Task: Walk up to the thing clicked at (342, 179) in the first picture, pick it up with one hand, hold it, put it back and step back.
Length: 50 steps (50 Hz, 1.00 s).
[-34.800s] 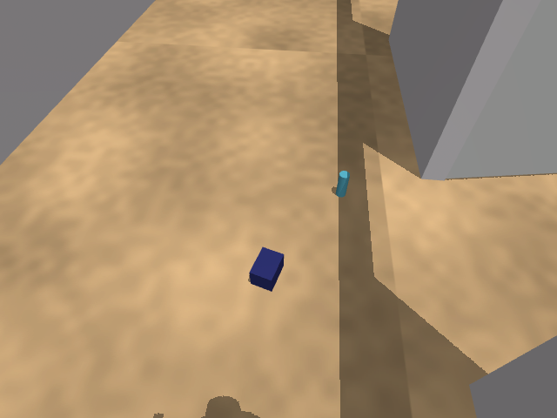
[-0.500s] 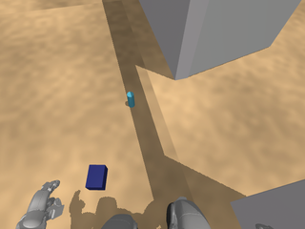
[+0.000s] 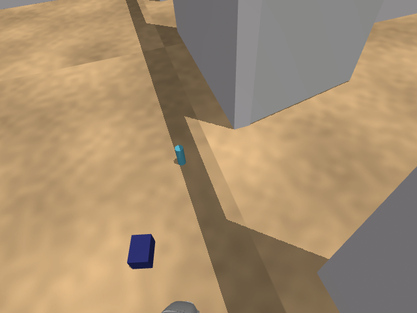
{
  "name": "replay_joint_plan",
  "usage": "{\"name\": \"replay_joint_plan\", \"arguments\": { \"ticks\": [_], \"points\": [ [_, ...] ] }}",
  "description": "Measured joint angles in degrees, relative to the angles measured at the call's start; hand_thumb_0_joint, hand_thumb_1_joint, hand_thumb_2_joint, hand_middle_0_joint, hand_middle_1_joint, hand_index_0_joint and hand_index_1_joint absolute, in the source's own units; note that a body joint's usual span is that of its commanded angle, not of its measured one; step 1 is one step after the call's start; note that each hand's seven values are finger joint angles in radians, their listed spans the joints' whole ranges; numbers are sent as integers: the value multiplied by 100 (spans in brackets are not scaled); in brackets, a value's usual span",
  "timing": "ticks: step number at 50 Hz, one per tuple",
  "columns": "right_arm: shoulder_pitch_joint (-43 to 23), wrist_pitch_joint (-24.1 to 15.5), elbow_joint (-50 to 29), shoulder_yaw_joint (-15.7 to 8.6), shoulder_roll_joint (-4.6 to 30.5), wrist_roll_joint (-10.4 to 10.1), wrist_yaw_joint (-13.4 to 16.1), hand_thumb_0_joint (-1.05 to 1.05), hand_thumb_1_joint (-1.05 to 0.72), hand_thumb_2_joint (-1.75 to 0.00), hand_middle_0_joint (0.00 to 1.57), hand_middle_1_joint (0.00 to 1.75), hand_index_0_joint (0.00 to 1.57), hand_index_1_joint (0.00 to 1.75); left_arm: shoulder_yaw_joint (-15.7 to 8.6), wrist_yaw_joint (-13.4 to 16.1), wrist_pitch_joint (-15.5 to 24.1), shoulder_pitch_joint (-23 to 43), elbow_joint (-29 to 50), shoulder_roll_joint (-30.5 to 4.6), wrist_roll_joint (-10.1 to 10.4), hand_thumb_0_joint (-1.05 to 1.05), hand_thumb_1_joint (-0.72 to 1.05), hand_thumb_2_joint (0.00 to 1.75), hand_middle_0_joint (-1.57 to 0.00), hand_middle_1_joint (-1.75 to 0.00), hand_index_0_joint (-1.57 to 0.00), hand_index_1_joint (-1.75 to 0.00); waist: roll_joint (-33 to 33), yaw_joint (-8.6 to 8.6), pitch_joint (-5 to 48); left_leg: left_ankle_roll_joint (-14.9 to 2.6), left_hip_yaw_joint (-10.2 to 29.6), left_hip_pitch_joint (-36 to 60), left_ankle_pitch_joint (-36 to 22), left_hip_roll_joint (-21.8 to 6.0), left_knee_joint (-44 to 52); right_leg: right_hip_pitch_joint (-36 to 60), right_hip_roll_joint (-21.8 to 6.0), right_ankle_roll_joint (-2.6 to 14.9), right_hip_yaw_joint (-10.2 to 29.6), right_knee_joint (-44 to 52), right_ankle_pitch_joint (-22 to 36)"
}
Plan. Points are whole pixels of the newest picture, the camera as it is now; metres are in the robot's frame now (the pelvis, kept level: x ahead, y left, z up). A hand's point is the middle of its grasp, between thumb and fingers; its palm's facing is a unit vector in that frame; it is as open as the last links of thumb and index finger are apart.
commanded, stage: step back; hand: left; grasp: from the side
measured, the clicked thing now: (180, 155) +1.04 +0.28 -0.69
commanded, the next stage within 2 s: stand in 0.78 s
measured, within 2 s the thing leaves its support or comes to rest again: neither
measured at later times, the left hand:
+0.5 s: hand out of the picture +0.09 +0.27 -0.14, palm faces +0.06 -0.91 -0.41, open 7.3 cm
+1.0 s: hand out of the picture +0.11 +0.29 -0.14, palm faces +0.08 -0.94 -0.33, open 7.3 cm
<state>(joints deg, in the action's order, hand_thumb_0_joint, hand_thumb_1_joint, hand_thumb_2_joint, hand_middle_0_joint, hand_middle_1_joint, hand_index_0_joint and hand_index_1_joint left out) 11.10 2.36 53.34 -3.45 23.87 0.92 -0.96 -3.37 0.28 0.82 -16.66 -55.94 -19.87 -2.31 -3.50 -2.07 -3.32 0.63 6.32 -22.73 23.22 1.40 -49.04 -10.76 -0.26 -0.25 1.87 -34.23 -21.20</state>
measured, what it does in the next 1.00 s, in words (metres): steps on the spot: left foot, then right foot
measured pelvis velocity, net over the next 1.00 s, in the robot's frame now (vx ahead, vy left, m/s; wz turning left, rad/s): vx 0.04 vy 0.03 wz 0.06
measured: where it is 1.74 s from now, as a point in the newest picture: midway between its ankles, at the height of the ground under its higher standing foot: outside the picture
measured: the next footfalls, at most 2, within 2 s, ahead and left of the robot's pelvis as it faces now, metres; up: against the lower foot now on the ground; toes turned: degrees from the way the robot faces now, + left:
left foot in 0.10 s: +0.04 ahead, +0.14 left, +0.00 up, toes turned +0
right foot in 0.40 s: +0.09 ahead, -0.11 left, +0.00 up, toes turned +0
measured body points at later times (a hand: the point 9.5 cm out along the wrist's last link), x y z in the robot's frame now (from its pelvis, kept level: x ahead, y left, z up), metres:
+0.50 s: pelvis +0.01 +0.00 +0.00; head +0.02 -0.01 +0.45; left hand +0.09 +0.32 -0.11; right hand +0.08 -0.31 -0.13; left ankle +0.00 +0.13 -0.71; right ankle +0.05 -0.11 -0.73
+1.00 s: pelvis +0.04 +0.03 +0.01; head +0.05 +0.04 +0.46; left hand +0.11 +0.34 -0.12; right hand +0.17 -0.26 -0.11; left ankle +0.02 +0.15 -0.73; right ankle +0.05 -0.11 -0.73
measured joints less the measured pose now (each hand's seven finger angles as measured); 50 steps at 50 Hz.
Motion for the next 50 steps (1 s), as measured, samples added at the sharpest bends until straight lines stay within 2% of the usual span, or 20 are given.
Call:
{"name": "replay_joint_plan", "arguments": {
  "ticks": [4, 5, 6, 8, 11, 13, 18, 20, 21, 22, 24, 26, 28, 32, 33, 35, 37, 40, 44, 50],
  "points": [
    [211, -45, 226, 1, -42, 58, -55, 1, -90, -90, 20, 30, 20, 30, -34, -20, 70, 157, 140, -105, 3, 1, 90, 89, -20, -30, -21, -30, 20, 58, -12, 30, -246, 475, 230, -103, 761, -111, -139, -64, -201, -140, -69],
    [232, -75, 273, -6, -79, 65, -66, 1, -90, -90, 20, 30, 20, 30, -38, -25, 60, 219, 170, -153, 16, 1, 90, 89, -20, -30, -21, -30, 77, 73, -40, 10, -332, 619, 74, -91, 1078, -149, -206, -90, -237, -221, -112],
    [210, -111, 326, -14, -152, 68, -69, 1, -90, -90, 20, 30, 20, 30, -44, -22, 39, 287, 189, -217, 32, 1, 90, 89, -20, -30, -21, -30, 220, 55, -126, -21, -406, 732, -385, 3, 1316, -167, -320, -121, -192, -324, -158],
    [159, -217, 345, -21, -300, 91, -83, 1, -90, -90, 20, 30, 20, 30, -52, -4, -7, 337, 194, -319, 74, 1, 90, 89, -20, -30, -21, -30, 503, -2, -236, -91, -611, 895, -645, 160, 1534, -315, -468, -14, 14, -699, -168],
    [264, -352, 240, -30, -366, 89, -115, 1, -90, -90, 20, 30, 20, 30, -25, 1, -100, 425, 75, -332, 111, 1, 91, 90, -20, -30, -21, -30, 426, 150, -145, -220, -526, 914, -606, 58, 1572, -708, -208, 174, -22, -1652, -796],
    [322, -366, 213, -11, -399, 94, -107, 1, -90, -90, 20, 30, 20, 30, -27, -28, -82, 451, 82, -380, 127, 1, 91, 90, -20, -30, -21, -30, 449, 178, -95, -228, -528, 1011, -660, 2, 1737, -903, -160, 228, -72, -1889, -800],
    [351, -381, 190, 7, -334, 96, -80, 1, -90, -90, 20, 30, 20, 30, -68, -90, 25, 550, 92, -417, 144, 1, 91, 90, -20, -30, -21, -30, 454, 271, -99, -110, -499, 1102, -658, -83, 1811, -880, -195, 171, -255, -926, -430],
    [334, -325, 189, 25, -274, 61, -55, 1, -90, -90, 20, 30, 20, 30, -75, -67, 76, 608, 71, -393, 143, 1, 91, 90, -20, -30, -21, -30, 429, 274, -110, -38, -486, 1037, -518, -110, 1594, -655, -157, 160, -314, -181, 71],
    [302, -284, 205, 34, -233, 27, -32, 1, -90, -90, 20, 30, 20, 30, -80, -41, 103, 653, 45, -350, 137, 1, 91, 90, -20, -30, -21, -30, 359, 262, -145, 6, -459, 992, -405, -163, 1410, -571, -100, 142, -348, 22, 606],
    [267, -240, 234, 40, -191, -11, 2, 1, -90, -90, 20, 30, 20, 30, -75, -16, 121, 702, 15, -274, 118, 1, 91, 90, -20, -30, -21, -30, 225, 269, -177, 11, -373, 940, -296, -245, 1215, -524, -19, 125, -433, 30, 723],
    [227, -161, 297, 57, -179, -45, 70, 1, -90, -90, 20, 30, 20, 30, -23, -7, 139, 736, -5, -150, 68, 1, 91, 90, -20, -30, -21, -30, 113, 239, -111, -43, -136, 750, 149, -154, 781, -528, 10, 131, -521, -34, 602],
    [185, -145, 348, 74, -202, -42, 88, 1, -90, -90, 20, 30, 20, 30, 23, -32, 109, 776, -23, -71, 49, 1, 91, 90, -20, -30, -21, -30, 167, 149, -66, -45, -208, 606, 542, -35, 376, -531, -82, 164, -479, -69, 511],
    [147, -175, 380, 96, -184, -53, 77, 1, -90, -90, 20, 30, 20, 30, 63, -39, 99, 816, -32, 15, 53, 1, 91, 90, -20, -30, -21, -30, 162, 126, -49, -65, -230, 543, 589, -11, 276, -490, -158, 136, -495, -3, 508],
    [63, -235, 452, 111, -159, -36, 62, 1, -90, -90, 20, 30, 20, 30, 101, -56, 115, 927, -53, 80, 59, 1, 90, 89, -20, -30, -21, -30, 153, 86, -62, -57, -344, 638, 326, -145, 758, -500, -254, 48, -543, -2, 464],
    [43, -258, 473, 113, -162, -28, 63, 1, -90, -90, 20, 30, 20, 30, 103, -58, 104, 959, -61, 71, 74, 1, 90, 89, -20, -30, -21, -30, 162, 93, -76, -56, -402, 741, 150, -181, 1082, -515, -281, 20, -561, -52, 425],
    [-31, -307, 549, 97, -220, 3, 84, 1, -90, -90, 20, 30, 20, 30, 94, -49, 61, 1039, -96, 16, 113, 1, 90, 89, -20, -30, -21, -30, 281, 103, -161, 0, -492, 943, -588, -127, 1585, -538, -396, -51, -537, -224, 314],
    [-91, -330, 613, 110, -328, 31, 97, 1, -90, -90, 20, 30, 20, 30, 84, -26, 2, 1069, -146, -50, 183, 1, 90, 89, -20, -30, -21, -30, 451, 61, -184, -3, -597, 1034, -595, -39, 1671, -533, -481, -79, -425, -257, 297],
    [-197, -310, 716, 174, -409, 1, 64, 1, -90, -90, 20, 30, 20, 30, 107, -9, -26, 1096, -296, -102, 240, 1, 91, 90, -20, -30, -21, -30, 411, 61, -130, -19, -577, 1063, -483, -162, 1645, -338, -343, -136, -444, 97, 428],
    [-374, -371, 785, 263, -526, -45, 45, 1, -90, -90, 20, 30, 20, 30, 159, -27, -18, 1114, -525, -155, 254, 1, 91, 90, -20, -30, -21, -30, 481, 91, -95, -13, -595, 1301, -605, -194, 1984, -71, -303, -150, -443, 519, 610],
    [-663, -428, 845, 296, -496, -76, 55, 1, -90, -90, 20, 30, 20, 30, 264, -51, -17, 1189, -719, -57, 241, 1, 91, 90, -20, -30, -21, -30, 451, 86, -92, -31, -632, 1597, -839, -175, 2469, 215, -310, -177, -422, 1003, 850]
  ]
}}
